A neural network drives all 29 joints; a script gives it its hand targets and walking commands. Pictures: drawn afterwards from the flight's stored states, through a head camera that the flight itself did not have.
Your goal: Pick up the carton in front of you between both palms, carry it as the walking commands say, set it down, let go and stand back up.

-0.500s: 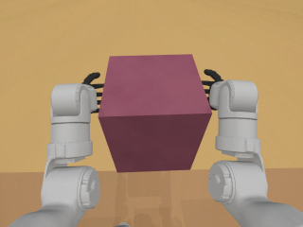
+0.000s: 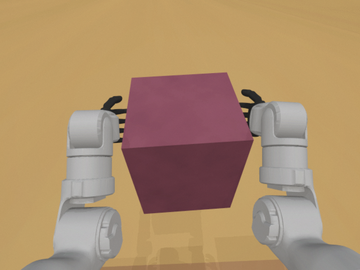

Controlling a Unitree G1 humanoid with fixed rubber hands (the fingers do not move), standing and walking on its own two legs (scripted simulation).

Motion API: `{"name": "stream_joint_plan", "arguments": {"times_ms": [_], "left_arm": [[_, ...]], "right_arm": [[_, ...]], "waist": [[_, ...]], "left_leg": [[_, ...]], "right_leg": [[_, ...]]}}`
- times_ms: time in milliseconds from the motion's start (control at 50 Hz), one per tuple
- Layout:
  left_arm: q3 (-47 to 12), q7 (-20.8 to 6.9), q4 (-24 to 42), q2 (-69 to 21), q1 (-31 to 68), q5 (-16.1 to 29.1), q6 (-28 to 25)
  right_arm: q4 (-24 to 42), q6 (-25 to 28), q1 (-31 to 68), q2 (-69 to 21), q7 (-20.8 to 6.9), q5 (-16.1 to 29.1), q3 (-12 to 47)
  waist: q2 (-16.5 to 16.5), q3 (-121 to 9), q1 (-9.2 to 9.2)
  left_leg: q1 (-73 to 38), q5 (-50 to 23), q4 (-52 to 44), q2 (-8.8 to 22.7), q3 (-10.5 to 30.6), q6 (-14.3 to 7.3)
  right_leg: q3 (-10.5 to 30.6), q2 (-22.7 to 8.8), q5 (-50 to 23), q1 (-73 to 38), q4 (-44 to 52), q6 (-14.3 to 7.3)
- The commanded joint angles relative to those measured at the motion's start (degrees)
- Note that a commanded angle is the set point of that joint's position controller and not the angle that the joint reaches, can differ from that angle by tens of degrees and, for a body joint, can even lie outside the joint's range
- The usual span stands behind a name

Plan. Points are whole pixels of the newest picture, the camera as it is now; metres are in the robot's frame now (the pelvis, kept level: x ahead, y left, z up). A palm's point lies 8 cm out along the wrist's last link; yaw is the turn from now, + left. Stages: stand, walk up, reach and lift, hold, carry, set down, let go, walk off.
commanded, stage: carry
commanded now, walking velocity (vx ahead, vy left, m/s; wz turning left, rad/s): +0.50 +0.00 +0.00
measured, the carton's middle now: (183, 146) +0.38 +0.02 +0.08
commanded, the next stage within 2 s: none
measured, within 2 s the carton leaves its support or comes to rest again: neither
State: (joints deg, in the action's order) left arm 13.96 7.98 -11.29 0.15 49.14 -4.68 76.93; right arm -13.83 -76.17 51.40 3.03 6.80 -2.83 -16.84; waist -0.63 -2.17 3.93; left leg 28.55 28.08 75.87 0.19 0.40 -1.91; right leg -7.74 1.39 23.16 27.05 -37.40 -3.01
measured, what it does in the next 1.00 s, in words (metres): climbs: left foot 0.03 m higher, then right foot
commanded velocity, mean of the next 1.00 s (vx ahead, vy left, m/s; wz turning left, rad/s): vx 0.50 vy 0.00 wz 0.00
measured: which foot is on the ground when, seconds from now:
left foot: up 0.00-0.24, down 0.26-0.70, up 0.72-1.00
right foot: down 0.00-0.26, up 0.28-0.68, down 0.70-1.00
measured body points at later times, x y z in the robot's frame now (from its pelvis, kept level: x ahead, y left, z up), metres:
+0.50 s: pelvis +0.31 +0.05 +0.05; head +0.35 +0.05 +0.50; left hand +0.72 +0.15 +0.21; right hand +0.68 -0.15 +0.21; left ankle +0.31 +0.12 -0.68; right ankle +0.33 -0.08 -0.60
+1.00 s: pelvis +0.61 +0.00 +0.07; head +0.65 -0.02 +0.52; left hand +0.97 +0.17 +0.17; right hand +1.00 -0.13 +0.17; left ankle +0.70 +0.15 -0.62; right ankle +0.58 -0.07 -0.68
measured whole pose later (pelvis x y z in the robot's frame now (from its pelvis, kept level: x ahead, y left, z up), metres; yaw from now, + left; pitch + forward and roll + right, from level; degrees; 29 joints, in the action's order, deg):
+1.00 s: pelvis +0.61 +0.00 +0.07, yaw +2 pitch +6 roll +2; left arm 15.6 6.8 -7.9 -2.1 39.6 -4.3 72.0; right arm -9.4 -72.2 42.0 -1.2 7.0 -5.3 -14.4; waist -0.2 -1.4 2.1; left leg 36.2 13.4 44.5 2.8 -3.7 1.0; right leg -6.8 0.1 12.6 12.0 -18.7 -4.3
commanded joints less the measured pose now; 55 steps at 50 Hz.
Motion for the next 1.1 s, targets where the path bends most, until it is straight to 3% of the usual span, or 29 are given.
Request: {"name": "stream_joint_plan", "arguments": {"times_ms": [0, 60, 100, 140, 180, 200, 240, 260, 280, 300, 320, 340, 360, 400, 480, 560, 600, 640, 660, 680, 700, 720, 760, 780, 820, 900, 940, 1080], "left_arm": [[-33.5, -13.6, 13.0, -64.9, 55.4, 31.9, -2.1], [-33.6, -14.2, 15.2, -65.2, 57.4, 34.2, -2.0], [-33.0, -14.3, 14.4, -64.3, 56.5, 34.1, -1.6], [-32.1, -14.4, 11.4, -63.3, 53.6, 33.0, -1.1], [-30.9, -14.5, 7.7, -62.2, 51.1, 31.6, -0.9], [-30.2, -14.7, 5.9, -61.9, 49.9, 30.8, -0.9], [-29.0, -14.9, 2.7, -62.0, 48.2, 29.5, -0.9], [-27.8, -15.1, 1.9, -62.1, 48.3, 28.3, -0.9], [-27.8, -15.2, 2.7, -62.6, 49.2, 27.4, -0.9], [-28.6, -14.6, 4.0, -62.0, 49.5, 26.4, -1.1], [-27.4, -13.9, 3.7, -61.0, 48.7, 25.3, -1.3], [-26.9, -13.3, 4.2, -60.6, 47.5, 24.4, -1.3], [-26.5, -12.6, 4.7, -60.1, 46.6, 23.3, -1.3], [-26.0, -11.1, 6.8, -58.8, 45.2, 21.8, -1.4], [-25.8, -8.5, 9.0, -54.9, 42.8, 18.9, -1.1], [-26.4, -8.5, 6.3, -53.0, 39.9, 17.1, -0.2], [-26.8, -9.3, 4.2, -53.5, 40.0, 17.6, 0.0], [-26.7, -10.3, 1.5, -54.4, 40.1, 18.4, 0.1], [-26.1, -10.8, -0.1, -54.6, 39.5, 18.9, 0.0], [-25.2, -11.5, -1.5, -55.0, 38.3, 19.5, -0.2], [-24.9, -11.7, -2.3, -53.7, 40.1, 18.9, -0.6], [-24.7, -12.0, -2.9, -55.6, 39.5, 19.8, -1.0], [-26.0, -13.3, 0.5, -60.7, 41.9, 22.7, -1.9], [-27.4, -13.8, 2.8, -63.0, 44.5, 24.5, -2.5], [-29.4, -14.3, 6.4, -66.2, 46.6, 26.8, -3.6], [-31.9, -14.9, 9.1, -68.1, 41.3, 27.8, -5.0], [-33.0, -15.4, 9.9, -68.5, 37.1, 27.2, -5.7], [-38.6, -16.2, 17.6, -66.8, 20.2, 23.1, -7.1]], "right_arm": [[5.4, 0.4, 40.2, -61.8, -11.4, 20.0, 27.8], [7.3, 0.5, 39.6, -58.6, -9.5, 17.4, 27.1], [7.2, 0.1, 39.1, -56.8, -8.7, 16.1, 27.2], [5.2, -0.4, 37.2, -56.0, -8.5, 15.1, 27.4], [2.6, -0.7, 35.9, -56.0, -8.9, 14.8, 27.4], [1.1, -0.7, 35.8, -56.5, -9.2, 15.0, 27.3], [-2.4, -0.3, 34.5, -57.8, -10.0, 15.7, 26.8], [-2.9, 0.2, 34.3, -57.9, -10.5, 16.2, 26.4], [-2.0, 0.8, 36.1, -59.2, -10.9, 17.7, 27.5], [0.4, 0.8, 37.6, -61.9, -11.4, 19.8, 29.3], [4.6, 0.9, 42.0, -64.0, -11.9, 22.5, 30.7], [8.2, 1.2, 46.9, -65.5, -12.1, 24.9, 32.6], [10.8, 1.3, 49.6, -66.8, -12.3, 26.8, 33.9], [14.4, 1.4, 52.3, -68.5, -12.7, 30.0, 35.8], [16.7, 0.7, 51.2, -66.5, -13.1, 31.8, 35.9], [11.6, 0.0, 45.9, -64.5, -13.4, 29.3, 34.7], [8.3, -0.1, 44.3, -63.8, -13.7, 27.8, 34.0], [5.2, 0.0, 42.8, -63.6, -13.8, 26.5, 33.3], [3.8, 0.0, 42.2, -63.6, -13.8, 26.1, 33.0], [2.8, 0.1, 42.0, -63.0, -13.7, 25.7, 32.2], [1.1, 0.0, 42.6, -65.2, -13.7, 25.1, 31.3], [1.6, 0.3, 42.8, -64.4, -13.6, 24.4, 30.8], [2.1, 1.1, 42.5, -66.9, -13.1, 23.8, 30.9], [2.8, 1.7, 41.8, -67.7, -12.8, 23.5, 30.8], [4.7, 2.7, 40.1, -69.2, -12.0, 23.1, 31.4], [6.3, 4.5, 32.0, -70.3, -10.5, 20.9, 33.6], [7.1, 5.2, 27.4, -70.9, -10.4, 19.7, 35.3], [16.9, 6.6, 15.8, -71.7, -12.2, 19.5, 42.9]], "waist": [[3.1, -28.3, 0.08], [5.0, -27.0, -0.03], [5.5, -25.4, 0.47], [6.9, -23.5, 0.59], [8.8, -22.0, 0.30], [9.5, -22.3, -1.21], [7.5, -28.8, -7.71], [-0.4, -35.3, -9.94], [-14.7, -36.8, -11.31], [-12.8, -30.5, -9.93], [-4.2, -28.0, -9.01], [-2.1, -28.3, -9.12], [-1.6, -27.5, -8.51], [-4.3, -28.2, -7.43], [-5.6, -28.1, -8.63], [-7.9, -25.9, -8.86], [-7.8, -24.2, -8.60], [-6.5, -26.4, -5.92], [-5.4, -28.9, -3.75], [0.1, -32.3, -1.65], [14.7, -35.7, -2.12], [16.2, -34.1, -1.54], [6.4, -29.3, -1.45], [4.0, -27.8, -2.19], [5.9, -28.1, -2.89], [7.1, -28.3, -2.57], [7.8, -27.3, -2.15], [10.0, -22.2, -1.89]], "left_leg": [[19.8, -2.8, 2.6, 2.1, 2.0, -1.1], [20.4, -2.0, -3.3, 2.0, -1.0, -1.0], [19.9, -3.3, -12.3, 3.2, -1.9, -0.4], [13.7, -6.4, -24.3, 2.5, -4.3, -0.1], [4.5, -7.9, -32.5, -1.0, -10.4, -0.6], [-1.4, -8.8, -35.1, -3.0, -12.5, -1.4], [-23.4, -12.0, -41.4, -6.4, -15.8, -3.5], [-39.9, -1.5, -43.8, 3.0, 3.2, -8.8], [-46.2, 1.7, -51.8, 15.3, 30.5, -15.0], [-44.1, -13.9, -55.9, 16.7, 36.9, -16.4], [-40.4, -27.1, -52.2, 17.3, 32.1, -16.0], [-38.9, -38.7, -48.9, 17.8, 27.9, -15.6], [-36.9, -39.1, -48.5, 16.5, 23.2, -13.2], [-35.4, -31.3, -50.0, 14.3, 19.0, -10.6], [-35.7, -35.4, -51.7, 14.4, 13.1, -11.9], [-32.6, -43.4, -50.5, 11.7, 4.0, -8.5], [-31.0, -47.4, -49.2, 10.9, 1.3, -6.6], [-28.9, -54.2, -40.2, 8.7, -3.6, -3.3], [-23.3, -50.2, -33.7, 7.4, -5.1, -1.5], [-13.6, -31.3, -23.8, 5.9, -5.3, -0.1], [4.7, -4.4, -9.6, -1.9, -4.0, 1.9], [13.8, 2.6, -1.3, -2.8, -0.1, 1.4], [16.5, -2.3, -3.2, 0.9, 1.3, 0.5], [15.2, -4.9, -7.1, 2.3, 1.3, 1.0], [11.4, -7.0, -13.4, 3.0, 0.3, 1.8], [11.0, -10.2, -25.0, 2.7, -3.1, 2.9], [10.3, -15.2, -31.7, 2.6, -4.8, 3.3], [1.1, -27.5, -51.7, -0.8, -10.7, 1.5]], "right_leg": [[27.4, -15.9, -15.8, -37.0, 12.3, -9.2], [24.7, -16.3, -12.8, -34.7, 15.5, -10.3], [21.3, -16.5, -13.4, -33.5, 17.2, -10.5], [16.0, -14.9, -16.8, -30.1, 18.0, -8.8], [11.3, -13.9, -21.8, -26.5, 17.6, -6.7], [9.5, -13.7, -28.7, -25.1, 15.0, -5.6], [1.1, -10.8, -45.5, -19.3, -1.7, -1.9], [0.3, -8.1, -35.2, -5.6, -16.0, 2.0], [2.1, -0.4, -8.6, 7.7, -30.8, 3.8], [7.2, 2.7, 4.8, 16.9, -40.3, 2.4], [9.5, 0.4, 3.8, 18.0, -45.4, 0.9], [9.6, -0.9, 3.1, 18.7, -46.6, 0.5], [10.3, -2.4, 1.4, 18.9, -43.3, 0.3], [10.1, -3.3, -0.1, 18.2, -35.6, 0.5], [6.7, -2.7, -0.4, 17.5, -18.8, 1.0], [2.6, -1.1, -13.8, 8.8, -2.4, 0.9], [0.6, 0.2, -19.1, 3.0, 4.9, 0.1], [-2.4, 1.9, -24.1, -10.2, 14.0, -1.1], [-1.9, 0.5, -23.4, -21.3, 12.9, -1.9], [11.6, -10.2, -23.4, -32.8, 10.5, -3.2], [36.9, -23.6, -27.1, -46.1, 12.0, -11.8], [42.8, -24.0, -22.7, -46.9, 14.8, -14.6], [32.4, -19.9, -27.3, -41.8, 14.7, -10.9], [28.5, -19.2, -29.9, -38.3, 15.9, -9.2], [23.5, -17.8, -30.7, -35.5, 18.1, -7.3], [17.3, -16.7, -34.8, -37.6, 20.1, -7.5], [13.9, -15.6, -39.2, -39.1, 20.4, -6.2], [4.6, -12.5, -53.0, -41.6, 16.7, -2.9]]}}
